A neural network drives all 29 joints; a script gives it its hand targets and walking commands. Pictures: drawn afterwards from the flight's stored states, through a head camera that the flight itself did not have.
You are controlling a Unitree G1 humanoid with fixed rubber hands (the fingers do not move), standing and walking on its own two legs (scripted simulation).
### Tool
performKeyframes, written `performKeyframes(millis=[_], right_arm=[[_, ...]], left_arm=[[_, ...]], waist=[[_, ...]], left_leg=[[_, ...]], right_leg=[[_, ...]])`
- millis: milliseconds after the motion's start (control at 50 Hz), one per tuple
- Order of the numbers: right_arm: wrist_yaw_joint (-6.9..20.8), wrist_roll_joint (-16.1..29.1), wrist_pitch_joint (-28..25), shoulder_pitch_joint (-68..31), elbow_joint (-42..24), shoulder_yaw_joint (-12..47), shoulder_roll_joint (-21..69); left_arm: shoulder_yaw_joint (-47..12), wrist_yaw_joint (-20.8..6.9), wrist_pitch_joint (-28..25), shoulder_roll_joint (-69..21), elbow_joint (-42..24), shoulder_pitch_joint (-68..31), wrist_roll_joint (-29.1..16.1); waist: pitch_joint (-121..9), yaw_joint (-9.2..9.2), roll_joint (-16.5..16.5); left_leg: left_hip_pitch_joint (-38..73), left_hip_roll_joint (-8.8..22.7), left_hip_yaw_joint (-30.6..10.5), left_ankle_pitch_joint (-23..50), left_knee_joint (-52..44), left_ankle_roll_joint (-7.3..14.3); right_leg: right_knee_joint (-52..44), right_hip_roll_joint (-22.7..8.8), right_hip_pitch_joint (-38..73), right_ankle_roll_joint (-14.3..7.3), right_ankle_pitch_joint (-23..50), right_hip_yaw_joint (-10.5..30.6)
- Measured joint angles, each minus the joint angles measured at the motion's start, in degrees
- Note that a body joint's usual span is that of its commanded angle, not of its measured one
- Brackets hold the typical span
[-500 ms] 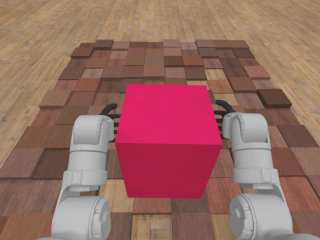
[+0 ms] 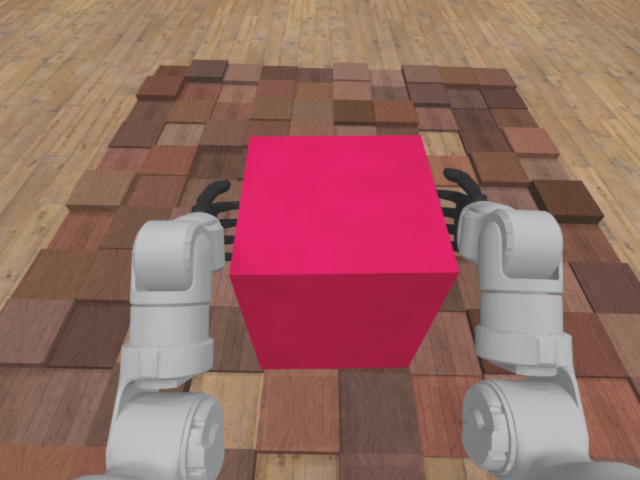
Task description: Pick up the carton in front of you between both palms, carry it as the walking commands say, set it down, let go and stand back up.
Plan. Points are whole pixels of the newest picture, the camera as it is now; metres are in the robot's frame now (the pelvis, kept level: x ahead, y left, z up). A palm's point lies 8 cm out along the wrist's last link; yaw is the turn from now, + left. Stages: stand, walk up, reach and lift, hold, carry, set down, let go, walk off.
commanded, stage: carry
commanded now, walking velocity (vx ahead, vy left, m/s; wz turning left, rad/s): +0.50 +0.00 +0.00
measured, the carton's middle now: (335, 261) +0.38 +0.01 +0.07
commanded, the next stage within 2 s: none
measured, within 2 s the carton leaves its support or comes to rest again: neither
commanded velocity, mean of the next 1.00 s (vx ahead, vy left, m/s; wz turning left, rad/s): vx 0.50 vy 0.00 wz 0.00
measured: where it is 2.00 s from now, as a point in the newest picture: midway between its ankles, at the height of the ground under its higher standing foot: (342, 228)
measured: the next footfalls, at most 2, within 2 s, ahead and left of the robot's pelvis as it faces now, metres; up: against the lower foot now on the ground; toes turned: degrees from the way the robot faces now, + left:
left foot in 0.02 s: +0.11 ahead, +0.09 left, -0.02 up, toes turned +6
right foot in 0.44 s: +0.46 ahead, -0.08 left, -0.01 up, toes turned -6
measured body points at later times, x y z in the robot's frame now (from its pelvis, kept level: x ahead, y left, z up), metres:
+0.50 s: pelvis +0.30 -0.02 -0.03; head +0.33 -0.02 +0.42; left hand +0.70 +0.12 +0.11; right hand +0.69 -0.18 +0.11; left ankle +0.11 +0.09 -0.68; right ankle +0.43 -0.08 -0.73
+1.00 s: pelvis +0.61 +0.00 +0.00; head +0.61 +0.00 +0.45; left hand +0.91 +0.14 +0.09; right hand +0.90 -0.16 +0.10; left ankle +0.69 +0.10 -0.72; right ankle +0.45 -0.08 -0.68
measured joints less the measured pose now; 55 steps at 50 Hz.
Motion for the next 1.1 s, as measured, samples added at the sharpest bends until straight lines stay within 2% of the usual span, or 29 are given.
performKeyframes(millis=[40,60,120,160,200,300,360,420,440,460,500,540,600,660,720,780,800,900,920,940,960,980,1020,1040,1060,1100], right_arm=[[0.0,-0.8,0.4,-1.9,-1.5,-0.3,1.0],[-0.1,-1.3,0.2,-2.4,-2.1,-0.2,1.7],[-0.5,-2.0,1.3,-2.6,-4.2,-0.3,2.8],[-0.8,-1.7,2.6,-2.5,-5.4,-0.6,2.6],[-1.2,-1.4,3.4,-3.1,-5.7,-1.2,2.2],[-1.2,-1.1,3.4,-6.1,-1.4,-2.3,1.2],[-1.1,-1.4,2.5,-7.1,2.6,-2.6,1.1],[-0.8,-1.9,1.4,-7.3,6.3,-2.6,0.9],[-0.5,-2.1,1.1,-7.1,7.3,-2.6,0.6],[-0.2,-2.2,0.6,-6.8,8.1,-2.5,0.2],[0.4,-2.3,-1.0,-6.1,9.4,-2.5,-0.5],[0.6,-2.4,-1.6,-3.4,9.1,-2.5,0.2],[0.5,-3.5,-2.1,1.9,4.8,-2.2,2.7],[0.6,-4.3,-3.6,8.3,-2.0,-1.3,5.8],[0.9,-5.0,-6.2,15.7,-9.0,0.2,8.9],[1.2,-5.7,-8.8,23.4,-15.5,2.0,11.5],[1.5,-5.8,-9.4,25.6,-17.2,3.1,11.5],[1.5,-4.9,-9.3,31.1,-22.0,7.1,9.6],[1.5,-4.8,-8.9,31.3,-22.6,7.3,9.5],[1.5,-4.7,-8.9,31.3,-22.5,7.6,9.6],[1.5,-4.7,-8.8,30.9,-22.0,7.8,9.6],[1.5,-4.7,-8.4,30.2,-21.3,7.9,9.8],[1.3,-4.8,-7.2,28.9,-20.6,7.7,10.0],[1.1,-4.7,-6.5,28.5,-20.7,7.5,10.1],[0.9,-4.6,-5.8,28.1,-20.9,7.2,10.0],[0.5,-4.2,-4.5,26.4,-20.6,6.8,9.3]], left_arm=[[1.3,0.0,1.2,0.8,-2.6,-1.3,-0.3],[2.0,0.0,1.5,1.3,-3.5,-1.7,-0.7],[3.7,0.0,2.7,1.8,-4.0,-3.4,-1.3],[4.2,0.0,3.7,1.5,-3.4,-5.1,-0.9],[4.3,0.0,4.4,1.2,-2.5,-6.8,-0.3],[5.1,-0.2,4.3,1.5,2.0,-10.2,0.9],[5.9,-0.6,3.7,1.5,5.5,-11.1,1.8],[6.4,-0.9,2.4,1.3,8.8,-11.0,2.6],[6.2,-1.0,1.8,1.0,10.0,-10.9,3.0],[6.1,-1.1,1.0,0.5,10.9,-10.5,3.4],[5.8,-1.3,-1.1,-0.8,11.8,-9.2,4.3],[5.4,-1.3,-2.0,-2.0,10.9,-5.8,4.7],[5.1,-1.4,-2.7,-3.7,5.7,1.0,4.4],[4.9,-1.4,-4.6,-5.6,-1.6,8.4,3.8],[4.6,-1.8,-7.2,-7.8,-8.6,15.9,3.5],[3.8,-2.8,-9.6,-9.8,-14.4,22.8,3.6],[2.9,-4.0,-10.0,-9.8,-16.0,24.7,3.1],[-2.5,-4.5,-10.2,-8.3,-20.5,30.2,3.5],[-2.8,-4.5,-9.8,-8.2,-21.3,30.7,3.7],[-2.7,-4.5,-9.3,-8.1,-22.0,30.8,3.8],[-2.3,-4.5,-8.9,-8.1,-22.3,30.9,3.9],[-1.9,-4.5,-8.3,-7.9,-22.5,30.9,4.0],[-1.5,-4.6,-7.0,-7.5,-22.6,30.3,3.9],[-1.4,-4.6,-6.3,-7.3,-22.4,29.7,3.8],[-1.3,-4.6,-5.7,-7.1,-22.1,28.9,3.7],[-1.2,-4.6,-4.6,-6.6,-20.8,26.4,3.6]], waist=[[0.4,-0.73,-0.6],[0.5,-1.42,-1.0],[0.9,-2.98,0.0],[1.0,-3.48,0.6],[1.0,-3.8,0.9],[0.4,-4.84,1.4],[-0.2,-5.42,1.3],[-0.4,-5.06,1.4],[-0.4,-4.69,1.2],[-0.5,-4.03,1.7],[1.0,-2.48,3.4],[2.6,-1.46,3.5],[4.8,-0.56,2.8],[6.3,-0.07,1.9],[6.1,-0.03,1.2],[4.7,-0.4,1.1],[4.1,-0.58,1.1],[-0.2,-1.84,1.0],[-1.2,-1.98,0.7],[-2.0,-2.3,-0.5],[-2.6,-2.5,-1.5],[-3.2,-2.99,-1.5],[-3.8,-3.76,-0.4],[-4.0,-4.05,0.1],[-4.3,-4.21,0.4],[-4.8,-4.29,0.6]], left_leg=[[2.3,-0.7,2.0,7.8,-5.3,1.3],[2.3,-1.1,2.5,8.0,-3.7,2.2],[3.0,-0.6,2.3,9.4,-1.7,5.0],[4.4,0.0,2.1,11.9,-2.3,5.2],[6.5,0.1,1.9,9.8,-3.3,4.7],[12.1,0.5,1.3,5.5,-5.7,4.0],[16.5,0.7,0.7,2.8,-7.1,3.4],[20.7,1.2,0.2,-1.7,-5.1,2.1],[21.1,1.2,0.0,-3.4,-1.3,1.7],[19.8,1.7,-0.5,-4.7,4.7,1.2],[12.7,0.9,-5.0,-7.6,22.9,0.4],[5.4,-0.3,-6.8,-6.5,35.4,0.2],[-3.7,0.5,-6.4,-3.7,38.9,-0.3],[-10.3,2.2,-5.4,-3.5,34.3,-1.3],[-13.1,3.1,-4.1,-3.9,24.0,-2.0],[-13.4,3.2,-2.6,0.9,14.6,-2.1],[-12.9,3.1,-1.9,2.7,11.7,-2.1],[-6.8,1.1,2.2,10.4,-3.0,-1.3],[-4.5,0.5,3.6,11.7,-6.1,-0.8],[-3.1,-0.4,4.6,13.5,-6.2,0.7],[-2.7,-0.7,5.5,12.2,-4.2,1.7],[-2.1,-0.6,5.8,9.9,-2.4,2.2],[0.0,0.1,5.7,6.5,-1.8,2.4],[1.4,0.4,5.5,5.8,-2.5,2.2],[2.9,0.5,5.2,5.5,-3.6,1.7],[5.9,0.7,4.9,5.0,-5.9,1.2]], right_leg=[[5.5,-1.1,-0.4,0.3,-3.1,0.7],[11.7,-1.5,-2.5,0.5,-3.8,1.9],[32.6,1.0,-11.9,-0.7,-4.6,5.1],[39.6,1.5,-17.9,-1.5,-3.0,5.0],[41.1,1.0,-23.2,-1.7,-0.8,4.8],[33.4,-0.4,-32.7,-1.3,3.5,4.2],[19.4,0.3,-33.2,-1.5,11.3,2.5],[4.1,2.6,-28.6,-2.9,20.7,-1.0],[-0.1,3.3,-25.6,-3.3,23.2,-2.0],[-0.2,3.8,-23.9,-4.3,19.8,-2.3],[4.4,4.6,-24.1,-6.5,14.3,-2.9],[3.9,4.8,-22.0,-6.9,12.9,-2.9],[-0.5,4.9,-17.6,-6.0,12.8,-2.6],[-5.0,4.7,-13.1,-5.8,12.2,-2.1],[-9.1,3.9,-8.5,-5.4,11.1,-1.3],[-12.5,3.3,-3.6,-4.4,9.4,-0.6],[-13.5,3.2,-1.7,-4.0,8.7,-0.4],[-14.6,2.5,6.7,-2.0,2.7,0.6],[-12.7,2.2,7.7,-1.5,0.5,1.0],[-8.8,1.0,7.6,-1.1,-2.1,1.5],[-1.5,-0.3,5.3,-0.6,-2.2,2.0],[8.4,-0.2,1.4,-0.1,-1.2,3.2],[26.2,1.4,-7.1,-0.3,-3.4,5.2],[30.8,1.6,-10.6,-0.7,-3.5,5.3],[32.1,1.3,-13.6,-0.8,-2.7,5.1],[28.9,0.0,-18.1,-0.8,0.1,4.8]])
